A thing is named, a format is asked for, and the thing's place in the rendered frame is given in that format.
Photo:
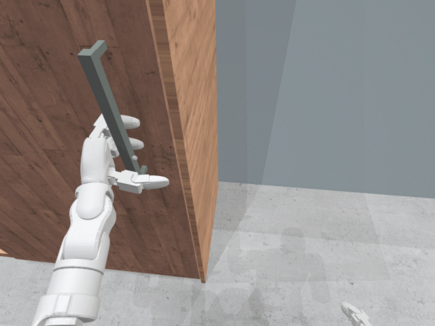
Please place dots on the robot left hand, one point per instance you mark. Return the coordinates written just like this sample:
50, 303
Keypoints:
98, 154

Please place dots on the handle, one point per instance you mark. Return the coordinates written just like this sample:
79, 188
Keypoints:
91, 64

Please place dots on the robot right hand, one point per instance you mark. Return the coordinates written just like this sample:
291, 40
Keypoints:
357, 317

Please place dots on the wardrobe door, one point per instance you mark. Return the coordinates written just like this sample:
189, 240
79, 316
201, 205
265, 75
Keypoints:
48, 109

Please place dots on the robot left forearm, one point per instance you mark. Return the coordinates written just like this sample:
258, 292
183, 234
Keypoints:
72, 296

